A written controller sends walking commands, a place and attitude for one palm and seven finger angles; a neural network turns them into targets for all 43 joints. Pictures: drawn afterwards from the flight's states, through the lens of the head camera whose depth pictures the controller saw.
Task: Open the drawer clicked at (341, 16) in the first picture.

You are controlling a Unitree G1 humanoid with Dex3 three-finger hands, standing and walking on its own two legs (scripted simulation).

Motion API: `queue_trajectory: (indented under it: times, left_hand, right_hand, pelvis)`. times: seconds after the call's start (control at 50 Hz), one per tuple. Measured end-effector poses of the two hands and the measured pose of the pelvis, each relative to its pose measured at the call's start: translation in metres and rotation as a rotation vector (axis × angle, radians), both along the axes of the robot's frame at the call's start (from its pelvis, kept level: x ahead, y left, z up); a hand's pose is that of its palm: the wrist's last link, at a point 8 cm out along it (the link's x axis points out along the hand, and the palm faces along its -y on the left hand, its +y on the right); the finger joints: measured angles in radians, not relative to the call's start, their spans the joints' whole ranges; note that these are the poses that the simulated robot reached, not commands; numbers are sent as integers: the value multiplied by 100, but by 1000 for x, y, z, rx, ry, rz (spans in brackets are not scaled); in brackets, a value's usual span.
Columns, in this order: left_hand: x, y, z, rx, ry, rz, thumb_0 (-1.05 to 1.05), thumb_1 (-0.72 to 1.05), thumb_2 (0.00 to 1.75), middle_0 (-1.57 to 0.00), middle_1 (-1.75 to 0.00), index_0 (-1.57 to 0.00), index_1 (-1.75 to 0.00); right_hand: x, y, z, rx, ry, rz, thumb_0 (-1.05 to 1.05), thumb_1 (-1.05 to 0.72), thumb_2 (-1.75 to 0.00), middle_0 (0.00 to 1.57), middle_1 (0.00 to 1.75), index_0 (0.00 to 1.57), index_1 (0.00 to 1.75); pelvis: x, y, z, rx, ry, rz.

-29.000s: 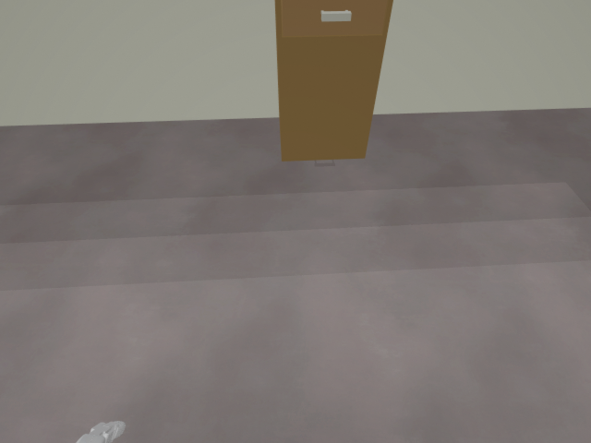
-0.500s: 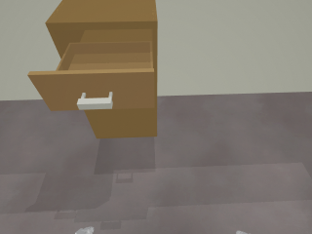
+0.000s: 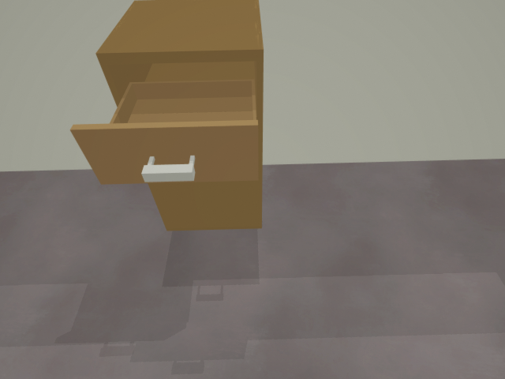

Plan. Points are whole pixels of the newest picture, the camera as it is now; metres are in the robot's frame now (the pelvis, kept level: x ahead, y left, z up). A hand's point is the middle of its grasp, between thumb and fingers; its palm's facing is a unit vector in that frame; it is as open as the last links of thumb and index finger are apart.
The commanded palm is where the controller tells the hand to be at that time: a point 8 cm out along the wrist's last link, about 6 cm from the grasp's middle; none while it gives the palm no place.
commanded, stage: let the arm hang, fingers relaxed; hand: left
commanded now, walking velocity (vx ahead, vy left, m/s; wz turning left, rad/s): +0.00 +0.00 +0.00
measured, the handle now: (170, 166) +0.57 +0.23 -0.03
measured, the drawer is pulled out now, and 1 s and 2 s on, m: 0.30 0.30 0.30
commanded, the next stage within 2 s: look to check the result in 0.34 s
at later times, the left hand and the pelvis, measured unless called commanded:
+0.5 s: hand out of the picture +0.02 +0.20 -0.17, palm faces +0.01 -0.97 -0.24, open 7.3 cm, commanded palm none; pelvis +0.00 +0.00 +0.00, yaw +0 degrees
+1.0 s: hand out of the picture +0.09 +0.22 -0.16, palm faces +0.00 -0.95 -0.30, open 7.3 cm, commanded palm none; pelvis +0.02 +0.00 +0.00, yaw +0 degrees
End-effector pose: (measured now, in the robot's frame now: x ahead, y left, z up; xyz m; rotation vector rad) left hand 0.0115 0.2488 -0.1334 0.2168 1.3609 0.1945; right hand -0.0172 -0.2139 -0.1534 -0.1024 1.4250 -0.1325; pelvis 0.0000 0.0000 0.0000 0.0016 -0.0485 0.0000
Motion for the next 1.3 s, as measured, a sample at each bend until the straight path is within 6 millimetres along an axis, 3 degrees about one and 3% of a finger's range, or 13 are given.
queue_trajectory:
  times: [0.24,0.44,0.62,0.96,1.3]
  left_hand:
    - [5,-13,-8,-54,-16,-8,0,91,90,-21,-30,-20,-30]
    - [2,-6,-8,-42,17,-2,0,91,90,-21,-30,-21,-30]
    - [15,9,-1,-1,9,-5,0,91,90,-21,-30,-20,-30]
    - [66,19,10,37,-86,-40,0,91,90,-21,-30,-21,-30]
    - [92,27,17,68,-114,-62,0,91,90,-21,-30,-21,-30]
  right_hand:
    - [-3,-5,5,-36,-7,-14,1,-90,-90,20,30,20,30]
    - [2,-14,9,-64,4,-11,1,-90,-90,20,30,20,30]
    - [26,-24,9,-75,-25,12,1,-90,-90,20,30,20,30]
    - [83,-53,18,-123,-115,59,1,-90,-90,20,30,20,30]
    - [105,-75,26,-163,-134,78,1,-90,-90,20,30,20,30]
  pelvis:
    - [-3,4,0,3,4,-5]
    - [1,5,1,2,11,-4]
    - [7,4,1,2,16,0]
    - [20,-2,4,1,23,7]
    - [30,-7,5,-1,27,8]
